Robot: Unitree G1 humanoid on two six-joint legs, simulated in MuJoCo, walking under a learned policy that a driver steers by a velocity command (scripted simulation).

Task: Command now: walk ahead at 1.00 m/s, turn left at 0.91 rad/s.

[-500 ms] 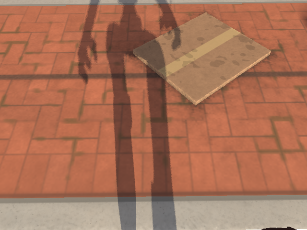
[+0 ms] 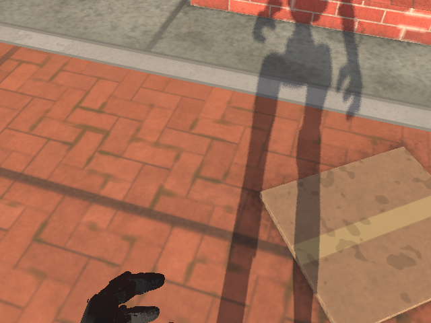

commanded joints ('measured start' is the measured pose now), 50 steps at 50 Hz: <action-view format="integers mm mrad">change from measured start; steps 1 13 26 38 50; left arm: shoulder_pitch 267 270 158 183 143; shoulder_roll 114 356 197 348 350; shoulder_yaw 107 178 126 191 199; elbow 154 275 94 24 8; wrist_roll -1 -47 -71 -2 -70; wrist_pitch -17 -93 -40 -7 103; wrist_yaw -7 25 16 -38 44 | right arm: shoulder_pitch -274 -158 -180 -9 -327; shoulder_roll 87 -98 -89 -124 -99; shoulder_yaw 23 -1 21 41 12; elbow -258 -233 -143 -201 -275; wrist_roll -43 19 32 12 1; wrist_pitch -15 89 -12 43 98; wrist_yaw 10 39 -35 -25 -92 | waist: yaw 104 -149 73 54 37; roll -80 -138 -101 -162 -117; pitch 7 -83 65 -392 -142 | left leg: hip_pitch -740 107 -11 -428 -402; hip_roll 112 -6 307 34 65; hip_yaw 60 416 -68 -19 -22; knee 693 -445 -927 382 -255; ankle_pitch -60 194 570 -447 -145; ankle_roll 24 -25 111 -202 -248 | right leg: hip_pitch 616 647 54 995 564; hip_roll -302 -76 -78 -242 45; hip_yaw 791 -203 161 841 621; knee -795 -819 -159 -848 -894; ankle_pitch -277 1455 247 776 457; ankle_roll -200 0 46 -380 -105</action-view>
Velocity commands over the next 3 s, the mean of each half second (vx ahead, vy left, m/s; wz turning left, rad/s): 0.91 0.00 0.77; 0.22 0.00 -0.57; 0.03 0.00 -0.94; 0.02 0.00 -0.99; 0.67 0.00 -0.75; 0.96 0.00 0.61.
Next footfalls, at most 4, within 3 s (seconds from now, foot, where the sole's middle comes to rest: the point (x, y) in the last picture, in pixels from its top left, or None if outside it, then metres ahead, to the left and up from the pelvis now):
0.34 left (210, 315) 0.49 0.03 -0.67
0.70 right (220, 196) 0.90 -0.02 -0.67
1.30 left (173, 179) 0.98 0.15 -0.67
1.80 right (237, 219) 0.80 -0.07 -0.67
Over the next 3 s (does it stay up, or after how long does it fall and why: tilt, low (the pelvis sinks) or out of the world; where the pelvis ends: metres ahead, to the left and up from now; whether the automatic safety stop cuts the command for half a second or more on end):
stays up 1.08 -0.52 0.11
